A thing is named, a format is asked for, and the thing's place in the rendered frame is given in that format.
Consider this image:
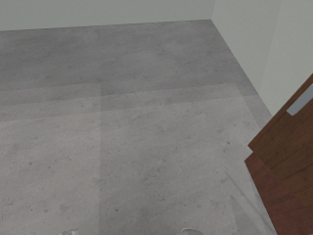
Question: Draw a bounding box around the handle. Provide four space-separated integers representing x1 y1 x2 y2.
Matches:
287 83 313 116

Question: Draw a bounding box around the cupboard door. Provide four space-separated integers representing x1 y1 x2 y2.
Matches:
248 73 313 214

